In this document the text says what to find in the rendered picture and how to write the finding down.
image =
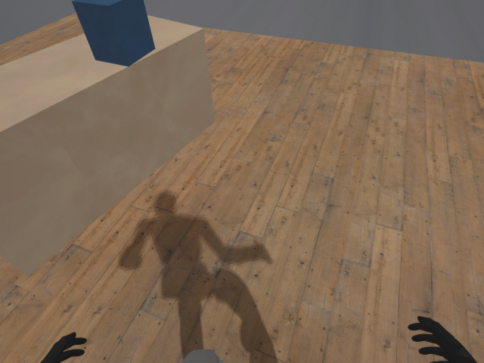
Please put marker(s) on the robot left hand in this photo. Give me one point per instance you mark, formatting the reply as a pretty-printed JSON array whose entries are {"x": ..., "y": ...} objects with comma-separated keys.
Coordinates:
[{"x": 57, "y": 354}]

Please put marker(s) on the pedestal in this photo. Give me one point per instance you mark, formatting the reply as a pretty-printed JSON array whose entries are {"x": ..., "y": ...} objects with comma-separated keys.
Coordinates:
[{"x": 78, "y": 134}]

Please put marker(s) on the robot right hand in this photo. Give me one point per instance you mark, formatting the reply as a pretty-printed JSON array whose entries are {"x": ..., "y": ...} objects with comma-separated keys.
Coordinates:
[{"x": 451, "y": 349}]

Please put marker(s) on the carton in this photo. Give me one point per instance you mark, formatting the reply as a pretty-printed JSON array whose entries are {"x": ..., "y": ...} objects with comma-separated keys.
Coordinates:
[{"x": 118, "y": 31}]

